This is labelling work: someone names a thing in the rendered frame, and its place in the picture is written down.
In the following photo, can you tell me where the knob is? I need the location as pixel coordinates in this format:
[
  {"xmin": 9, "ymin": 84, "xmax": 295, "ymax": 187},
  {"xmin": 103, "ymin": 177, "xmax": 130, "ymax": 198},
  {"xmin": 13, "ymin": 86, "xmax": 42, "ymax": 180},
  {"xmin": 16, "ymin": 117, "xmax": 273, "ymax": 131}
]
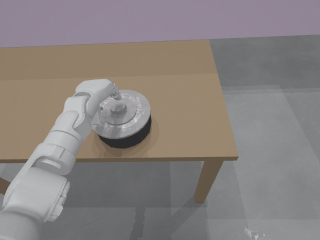
[{"xmin": 109, "ymin": 99, "xmax": 127, "ymax": 115}]

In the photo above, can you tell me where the table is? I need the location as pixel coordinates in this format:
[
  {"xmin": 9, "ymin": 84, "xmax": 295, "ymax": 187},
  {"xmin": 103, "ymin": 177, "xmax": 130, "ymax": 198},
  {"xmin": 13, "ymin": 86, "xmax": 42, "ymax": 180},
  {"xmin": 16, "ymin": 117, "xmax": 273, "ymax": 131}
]
[{"xmin": 0, "ymin": 39, "xmax": 239, "ymax": 204}]

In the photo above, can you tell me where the lid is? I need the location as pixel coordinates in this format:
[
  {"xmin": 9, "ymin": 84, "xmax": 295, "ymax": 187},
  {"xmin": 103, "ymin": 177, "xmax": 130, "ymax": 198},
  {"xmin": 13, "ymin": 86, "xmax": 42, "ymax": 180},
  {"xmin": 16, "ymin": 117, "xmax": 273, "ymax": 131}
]
[{"xmin": 91, "ymin": 89, "xmax": 151, "ymax": 140}]

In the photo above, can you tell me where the left robot upper arm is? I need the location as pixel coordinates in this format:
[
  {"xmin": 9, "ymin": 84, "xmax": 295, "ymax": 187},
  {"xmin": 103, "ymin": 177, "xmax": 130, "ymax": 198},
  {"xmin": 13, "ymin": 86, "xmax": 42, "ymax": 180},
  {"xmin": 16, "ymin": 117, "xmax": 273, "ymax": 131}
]
[{"xmin": 0, "ymin": 166, "xmax": 71, "ymax": 240}]

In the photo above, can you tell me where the right robot hand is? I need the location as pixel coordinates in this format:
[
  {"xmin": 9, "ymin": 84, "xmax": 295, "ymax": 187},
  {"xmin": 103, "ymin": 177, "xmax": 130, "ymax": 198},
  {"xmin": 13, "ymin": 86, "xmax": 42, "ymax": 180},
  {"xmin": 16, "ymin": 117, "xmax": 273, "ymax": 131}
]
[{"xmin": 244, "ymin": 227, "xmax": 271, "ymax": 240}]

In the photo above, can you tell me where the left robot hand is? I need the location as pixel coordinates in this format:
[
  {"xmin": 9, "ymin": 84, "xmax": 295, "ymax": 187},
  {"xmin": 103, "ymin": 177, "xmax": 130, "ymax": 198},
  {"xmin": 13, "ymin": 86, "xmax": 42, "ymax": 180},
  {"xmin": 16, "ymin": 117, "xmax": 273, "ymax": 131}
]
[{"xmin": 75, "ymin": 79, "xmax": 122, "ymax": 125}]

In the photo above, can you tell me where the robot left forearm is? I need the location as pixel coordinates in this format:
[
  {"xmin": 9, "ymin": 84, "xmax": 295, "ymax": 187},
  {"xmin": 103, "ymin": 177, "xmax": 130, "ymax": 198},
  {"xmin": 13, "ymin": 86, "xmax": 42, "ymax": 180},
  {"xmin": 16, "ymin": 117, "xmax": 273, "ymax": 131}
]
[{"xmin": 2, "ymin": 90, "xmax": 100, "ymax": 209}]

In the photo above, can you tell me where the pot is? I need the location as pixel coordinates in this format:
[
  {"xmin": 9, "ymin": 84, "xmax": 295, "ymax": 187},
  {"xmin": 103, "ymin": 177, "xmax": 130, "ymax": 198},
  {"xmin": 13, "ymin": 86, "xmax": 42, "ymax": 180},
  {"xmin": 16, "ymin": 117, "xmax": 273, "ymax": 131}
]
[{"xmin": 98, "ymin": 115, "xmax": 152, "ymax": 149}]

